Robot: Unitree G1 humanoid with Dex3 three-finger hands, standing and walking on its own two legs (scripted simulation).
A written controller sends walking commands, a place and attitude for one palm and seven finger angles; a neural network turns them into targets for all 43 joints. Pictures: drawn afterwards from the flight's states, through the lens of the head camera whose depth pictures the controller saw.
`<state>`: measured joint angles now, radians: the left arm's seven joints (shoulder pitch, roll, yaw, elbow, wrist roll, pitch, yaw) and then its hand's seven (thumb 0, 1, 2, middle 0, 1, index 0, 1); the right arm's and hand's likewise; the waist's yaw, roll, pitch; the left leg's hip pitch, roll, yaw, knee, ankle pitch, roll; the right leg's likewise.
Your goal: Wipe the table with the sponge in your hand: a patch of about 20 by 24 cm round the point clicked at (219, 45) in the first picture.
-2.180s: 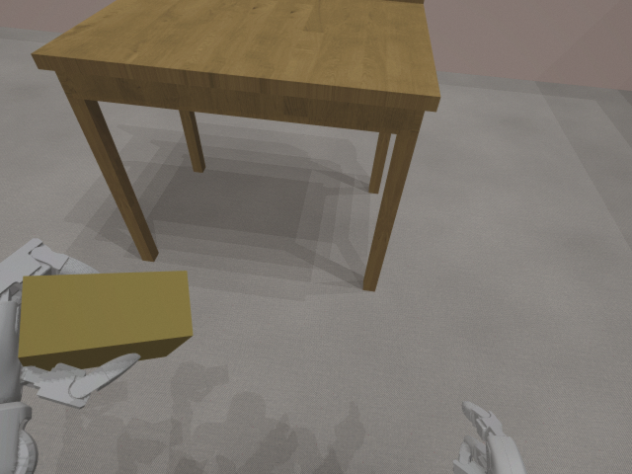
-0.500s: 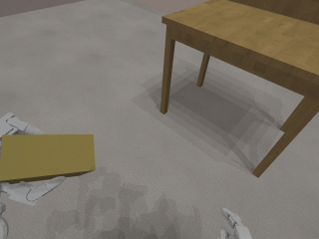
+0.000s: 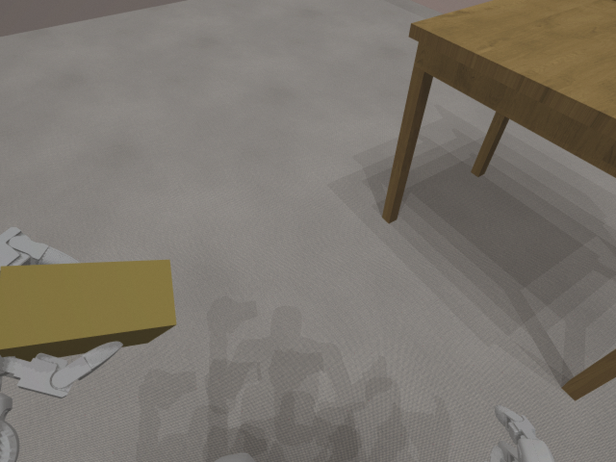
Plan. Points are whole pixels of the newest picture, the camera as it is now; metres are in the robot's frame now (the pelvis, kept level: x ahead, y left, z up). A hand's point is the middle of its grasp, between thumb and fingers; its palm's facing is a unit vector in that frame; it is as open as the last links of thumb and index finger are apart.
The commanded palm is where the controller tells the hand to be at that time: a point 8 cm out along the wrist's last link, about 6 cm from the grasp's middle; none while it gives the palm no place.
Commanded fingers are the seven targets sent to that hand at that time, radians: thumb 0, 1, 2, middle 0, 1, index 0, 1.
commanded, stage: walk to a spot facing it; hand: left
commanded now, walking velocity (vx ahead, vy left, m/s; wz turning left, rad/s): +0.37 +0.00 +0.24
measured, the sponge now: (113, 309) +0.22 +0.21 +0.16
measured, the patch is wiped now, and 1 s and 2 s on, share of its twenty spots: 0.00 0.00 0.00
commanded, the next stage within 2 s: none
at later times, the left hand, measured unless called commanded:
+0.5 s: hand (132, 230) +0.31 +0.22 +0.16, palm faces +0.52 -0.69 -0.50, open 10.1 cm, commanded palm +0.26 +0.25 +0.17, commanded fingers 0.00 0.10 1.30 -1.20 -1.60 -1.20 -1.60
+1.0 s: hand (142, 159) +0.45 +0.27 +0.16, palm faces +0.59 -0.71 -0.39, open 10.1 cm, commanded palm +0.37 +0.28 +0.17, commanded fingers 0.00 0.10 1.30 -1.20 -1.60 -1.20 -1.60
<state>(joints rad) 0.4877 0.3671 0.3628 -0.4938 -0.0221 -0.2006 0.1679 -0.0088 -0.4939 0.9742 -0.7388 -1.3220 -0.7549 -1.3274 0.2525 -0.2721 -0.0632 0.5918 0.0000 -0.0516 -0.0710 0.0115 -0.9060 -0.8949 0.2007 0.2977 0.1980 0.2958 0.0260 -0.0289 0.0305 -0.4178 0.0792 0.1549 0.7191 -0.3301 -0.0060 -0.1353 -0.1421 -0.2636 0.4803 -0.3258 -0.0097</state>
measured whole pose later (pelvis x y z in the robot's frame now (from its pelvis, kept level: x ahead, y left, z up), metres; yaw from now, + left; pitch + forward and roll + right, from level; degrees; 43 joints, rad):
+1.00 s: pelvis +0.27 -0.02 -0.02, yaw +12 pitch -2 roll +1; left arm 0.38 0.38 0.38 -0.49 -0.01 -0.20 0.17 -0.01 -0.50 0.98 -0.74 -1.33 -0.76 -1.33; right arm 0.18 -0.15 -0.02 0.58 0.01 -0.05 -0.05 0.01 -0.91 -0.90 0.20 0.30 0.20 0.30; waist -0.01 -0.05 0.07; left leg -0.35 0.05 0.15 0.64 -0.27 0.04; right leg -0.41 -0.10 -0.08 1.20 -0.53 0.03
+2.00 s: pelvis +0.55 -0.03 -0.01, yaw +37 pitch +0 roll -1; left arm 0.55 0.40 0.42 -0.66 -0.04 -0.22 0.13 -0.01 -0.50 0.98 -0.73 -1.33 -0.75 -1.34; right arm 0.23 -0.10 0.03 0.60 0.02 -0.10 -0.02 0.01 -0.90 -0.89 0.21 0.30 0.21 0.30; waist 0.04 0.05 0.06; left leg -0.30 0.07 -0.03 0.55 -0.25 -0.04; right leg -0.43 -0.09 -0.12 0.75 -0.37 0.09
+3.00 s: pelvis +0.62 -0.13 +0.00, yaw +72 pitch -2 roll +2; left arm 0.47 0.33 0.34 -0.43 -0.05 -0.13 0.13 -0.01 -0.50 0.99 -0.72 -1.35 -0.74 -1.35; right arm 0.19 -0.23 -0.02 0.64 0.01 -0.06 -0.07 0.01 -0.90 -0.89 0.21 0.30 0.20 0.30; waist 0.01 0.03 0.05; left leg -0.52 0.01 0.02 1.19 -0.40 -0.08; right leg -0.23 -0.10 -0.18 0.52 -0.26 -0.03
